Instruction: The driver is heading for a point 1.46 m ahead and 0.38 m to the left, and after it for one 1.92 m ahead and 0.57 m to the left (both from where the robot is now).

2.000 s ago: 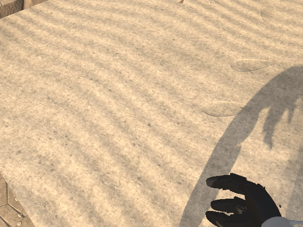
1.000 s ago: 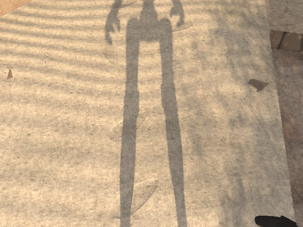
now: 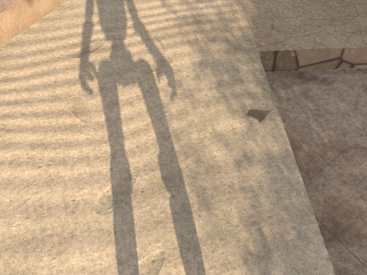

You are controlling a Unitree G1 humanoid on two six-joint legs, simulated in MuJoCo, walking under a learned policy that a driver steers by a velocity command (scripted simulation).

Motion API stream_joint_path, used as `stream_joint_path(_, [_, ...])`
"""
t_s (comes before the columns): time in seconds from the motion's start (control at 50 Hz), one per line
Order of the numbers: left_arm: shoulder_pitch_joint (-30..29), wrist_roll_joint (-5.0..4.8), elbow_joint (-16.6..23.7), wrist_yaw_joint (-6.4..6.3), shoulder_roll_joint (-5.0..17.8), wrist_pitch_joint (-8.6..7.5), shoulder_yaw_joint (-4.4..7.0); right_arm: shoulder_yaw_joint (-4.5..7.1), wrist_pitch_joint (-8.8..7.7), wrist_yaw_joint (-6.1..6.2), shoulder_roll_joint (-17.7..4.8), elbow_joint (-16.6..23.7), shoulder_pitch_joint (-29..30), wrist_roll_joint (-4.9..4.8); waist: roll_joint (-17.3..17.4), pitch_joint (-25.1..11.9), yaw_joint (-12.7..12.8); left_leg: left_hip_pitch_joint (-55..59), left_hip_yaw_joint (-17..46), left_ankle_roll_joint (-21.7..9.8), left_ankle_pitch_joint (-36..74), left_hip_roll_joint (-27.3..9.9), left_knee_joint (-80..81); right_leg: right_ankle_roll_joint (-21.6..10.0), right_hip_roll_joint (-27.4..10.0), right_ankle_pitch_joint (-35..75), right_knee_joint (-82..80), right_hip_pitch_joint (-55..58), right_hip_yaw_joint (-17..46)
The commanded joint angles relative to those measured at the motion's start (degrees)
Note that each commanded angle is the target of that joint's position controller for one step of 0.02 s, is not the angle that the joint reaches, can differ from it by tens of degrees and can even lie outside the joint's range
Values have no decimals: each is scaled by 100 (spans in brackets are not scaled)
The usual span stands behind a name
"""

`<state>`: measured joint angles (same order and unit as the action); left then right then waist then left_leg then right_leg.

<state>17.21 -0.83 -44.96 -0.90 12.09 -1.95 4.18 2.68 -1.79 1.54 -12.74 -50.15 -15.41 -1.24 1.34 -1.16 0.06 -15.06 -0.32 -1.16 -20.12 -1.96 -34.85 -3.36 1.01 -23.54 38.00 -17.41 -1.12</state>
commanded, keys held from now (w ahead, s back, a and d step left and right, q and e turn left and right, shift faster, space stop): w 0.96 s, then w+q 0.04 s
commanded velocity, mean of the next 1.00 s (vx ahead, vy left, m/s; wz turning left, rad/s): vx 0.45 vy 0.00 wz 0.00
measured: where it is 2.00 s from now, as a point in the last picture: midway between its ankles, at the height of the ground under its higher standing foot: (154, 165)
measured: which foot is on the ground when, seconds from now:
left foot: down 0.00-0.04, up 0.06-0.46, down 0.48-1.00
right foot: down 0.00-0.48, up 0.50-1.00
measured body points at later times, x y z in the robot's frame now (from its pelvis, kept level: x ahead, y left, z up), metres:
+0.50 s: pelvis +0.21 +0.05 -0.01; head +0.24 +0.06 +0.44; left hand +0.15 +0.32 -0.15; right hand +0.45 -0.17 -0.09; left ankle +0.32 +0.15 -0.73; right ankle +0.01 -0.11 -0.71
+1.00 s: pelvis +0.48 +0.05 +0.00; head +0.52 +0.05 +0.45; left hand +0.72 +0.26 -0.08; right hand +0.45 -0.22 -0.13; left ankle +0.32 +0.15 -0.73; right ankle +0.65 -0.07 -0.72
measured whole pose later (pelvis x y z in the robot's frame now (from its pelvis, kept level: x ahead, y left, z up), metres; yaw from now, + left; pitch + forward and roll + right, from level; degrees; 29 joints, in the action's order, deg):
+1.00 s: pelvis +0.48 +0.05 +0.00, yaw +1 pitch +3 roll +2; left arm 0.0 -0.8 -40.5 2.4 12.9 -5.1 1.6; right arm 2.6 -3.5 -0.1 -15.3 -54.9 -22.6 -1.0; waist -1.7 0.8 -5.6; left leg 4.1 -1.7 -1.9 -21.9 2.9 -14.9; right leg -3.1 -2.6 -0.4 28.9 -32.5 -0.8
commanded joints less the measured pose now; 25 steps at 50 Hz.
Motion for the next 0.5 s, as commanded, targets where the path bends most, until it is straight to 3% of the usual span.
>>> stream_joint_path(0.02, [331,-42,165,54,210,-229,91,171,-100,-53,-821,488,872,-89,740,659,452,-1332,1429,-780,-2195,-986,1830,-237,37,26,-699,831,-183])
stream_joint_path(0.04, [739,-1,10,44,392,-247,152,105,-119,-71,-591,524,992,-78,291,596,559,-1678,946,-547,-1616,-631,963,-319,-257,26,-1140,1351,363])
stream_joint_path(0.06, [1242,33,-97,28,883,-287,276,17,-206,-79,-241,684,1103,-107,-1162,489,577,-2518,-145,-101,-788,154,-870,-795,-1196,-1395,-2134,1862,2267])
stream_joint_path(0.08, [1586,35,-72,96,1195,-352,326,64,-329,-63,-500,902,1445,-118,-1826,605,781,-3423,45,-91,-1098,323,-2150,-1490,-2173,-1641,-2994,2177,4259])
stream_joint_path(0.1, [1367,111,-24,75,940,-409,217,138,-405,-98,-683,901,1443,-180,-1237,718,560,-3962,475,-213,-943,-21,-3010,-1574,-2356,-1456,-2908,2243,4352])
stream_joint_path(0.12, [1129,106,76,67,761,-446,148,129,-445,-155,-646,772,1195,-181,-867,612,383,-4112,539,-344,-416,-184,-3292,-1398,-2146,-1195,-2814,2364,3789])
stream_joint_path(0.16, [769,69,151,65,698,-399,96,131,-475,-228,-582,642,1127,-47,-452,500,213,-3957,478,-377,438,-456,-2970,-1001,-1794,-113,-2885,2224,2741])
stream_joint_path(0.18, [764,82,121,58,543,-352,43,133,-451,-271,-551,612,1180,-22,-475,479,203,-3660,367,-304,715,-493,-2656,-863,-1579,492,-2976,2034,2231])
stream_joint_path(0.22, [938,59,21,21,492,-302,22,74,-390,-320,-378,629,1382,22,-555,483,266,-3228,81,-102,1171,-391,-1924,-777,-1283,1431,-3062,1776,1455])
stream_joint_path(0.28, [1096,34,-72,-50,763,-267,83,-38,-371,-357,-176,797,1941,14,-614,553,401,-2502,-142,100,1825,-161,-629,-721,-1118,1811,-3127,1365,865])
stream_joint_path(0.32, [1200,11,-145,-53,910,-267,120,-40,-365,-385,-270,883,2169,-23,-728,590,454,-2040,-209,129,2013,-43,-145,-730,-1205,1785,-3139,1225,763])
stream_joint_path(0.38, [1138,-60,-259,-36,962,-266,151,3,-373,-431,-515,1006,2312,-54,-799,755,351,-1865,-62,-82,1901,-81,238,-663,-1504,1847,-3061,1489,783])
stream_joint_path(0.42, [971,-52,-273,-27,1075,-219,195,88,-391,-447,-736,984,2041,-22,-817,578,107,-1396,-141,-279,1617,41,413,-534,-1582,2902,-2596,1768,703])
stream_joint_path(0.44, [884,-35,-270,-27,1105,-185,204,177,-383,-424,-881,851,1551,-2,-824,242,-175,-697,-285,-401,1510,215,469,-418,-1447,3964,-1941,1780,506])
stream_joint_path(0.46, [861,-3,-259,-35,1023,-150,171,315,-364,-377,-1102,544,565,-10,-749,-337,-605,581,-351,-557,1459,324,444,-263,-1180,4546,-797,1418,261])
stream_joint_path(0.48, [876,104,-105,-51,824,-132,75,432,-347,-305,-1532,324,-552,59,-7,-1212,-962,2410,934,-895,1174,-754,346,-27,-845,3085,1142,109,33])
stream_joint_path(0.5, [1614,37,-46,-2,-32,-254,-155,475,-348,-354,-1906,206,-906,116,1782,-2040,-522,3929,3958,-1815,-528,-2030,1436,359,234,-674,3151,-1906,306])
Keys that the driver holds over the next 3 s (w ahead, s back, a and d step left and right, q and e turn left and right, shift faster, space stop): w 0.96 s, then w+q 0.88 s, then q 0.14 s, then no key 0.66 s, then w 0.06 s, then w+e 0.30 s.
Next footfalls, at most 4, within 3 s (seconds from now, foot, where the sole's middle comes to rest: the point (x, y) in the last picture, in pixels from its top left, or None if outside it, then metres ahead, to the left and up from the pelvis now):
0.48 left None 0.36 0.15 -0.77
1.04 right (212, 241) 0.68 -0.07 -0.77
1.56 left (141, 189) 0.92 0.23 -0.77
2.04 right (155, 134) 1.26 0.19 -0.77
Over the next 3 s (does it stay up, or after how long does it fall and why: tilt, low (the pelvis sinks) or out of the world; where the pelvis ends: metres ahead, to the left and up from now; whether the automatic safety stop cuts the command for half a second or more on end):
stays up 1.22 0.27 0.01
